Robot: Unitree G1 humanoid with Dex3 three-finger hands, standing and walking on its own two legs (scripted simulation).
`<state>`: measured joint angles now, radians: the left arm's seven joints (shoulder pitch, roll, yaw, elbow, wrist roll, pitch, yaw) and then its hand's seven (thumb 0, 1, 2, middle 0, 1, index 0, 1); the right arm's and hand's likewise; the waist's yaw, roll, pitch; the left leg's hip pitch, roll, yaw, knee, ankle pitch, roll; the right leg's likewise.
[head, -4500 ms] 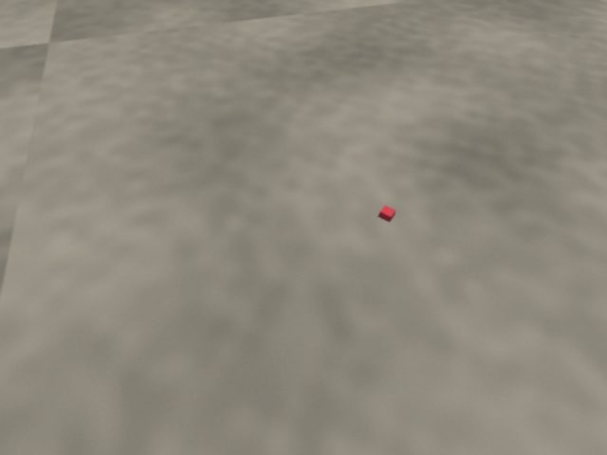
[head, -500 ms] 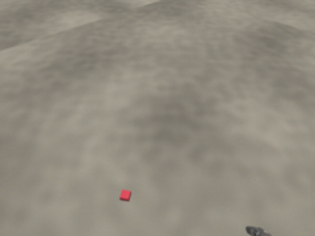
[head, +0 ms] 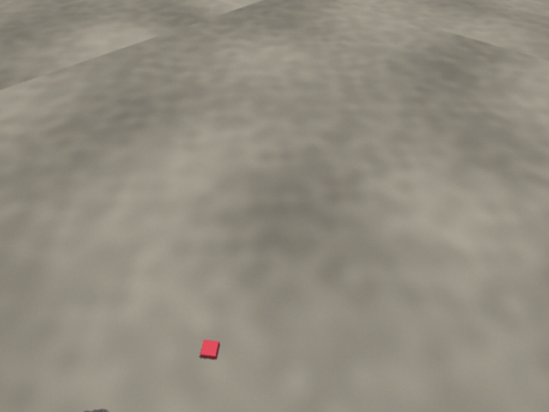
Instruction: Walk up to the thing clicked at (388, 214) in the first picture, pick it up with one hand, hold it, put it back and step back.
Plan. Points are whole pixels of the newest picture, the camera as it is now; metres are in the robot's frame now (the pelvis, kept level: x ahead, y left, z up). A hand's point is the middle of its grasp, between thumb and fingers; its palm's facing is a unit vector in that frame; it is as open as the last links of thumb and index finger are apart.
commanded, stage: walk up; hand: left
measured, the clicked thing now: (210, 349) +0.46 +0.22 -0.77
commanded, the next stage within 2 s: stand in 0.50 s
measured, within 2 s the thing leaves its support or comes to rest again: neither
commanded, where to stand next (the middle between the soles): +0.08 +0.01 m, yaw -1 degrees
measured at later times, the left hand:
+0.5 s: hand out of the picture +0.09 +0.26 -0.15, palm faces -0.02 -0.93 -0.36, open 7.4 cm
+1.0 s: hand out of the picture +0.09 +0.24 -0.16, palm faces -0.03 -0.94 -0.34, open 7.4 cm
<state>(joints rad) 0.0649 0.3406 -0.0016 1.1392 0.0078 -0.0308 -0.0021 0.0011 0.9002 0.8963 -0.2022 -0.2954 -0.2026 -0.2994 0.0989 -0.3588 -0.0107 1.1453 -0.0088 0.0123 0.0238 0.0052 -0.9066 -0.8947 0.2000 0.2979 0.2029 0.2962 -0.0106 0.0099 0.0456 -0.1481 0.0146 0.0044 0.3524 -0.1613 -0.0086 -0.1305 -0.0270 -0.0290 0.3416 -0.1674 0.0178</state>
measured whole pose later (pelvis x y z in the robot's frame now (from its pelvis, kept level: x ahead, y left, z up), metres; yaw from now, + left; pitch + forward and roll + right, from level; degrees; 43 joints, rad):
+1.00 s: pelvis +0.02 -0.01 +0.00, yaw +0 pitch -2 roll +0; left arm 0.11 0.34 -0.01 1.14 0.01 -0.01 0.00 0.00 0.90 0.90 -0.20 -0.30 -0.20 -0.30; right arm 0.08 -0.35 0.00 1.14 -0.01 -0.01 0.01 0.00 -0.91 -0.89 0.20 0.30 0.20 0.30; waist -0.01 0.01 0.04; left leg -0.12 0.02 0.00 0.31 -0.17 -0.02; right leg -0.11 -0.02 -0.03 0.31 -0.18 0.01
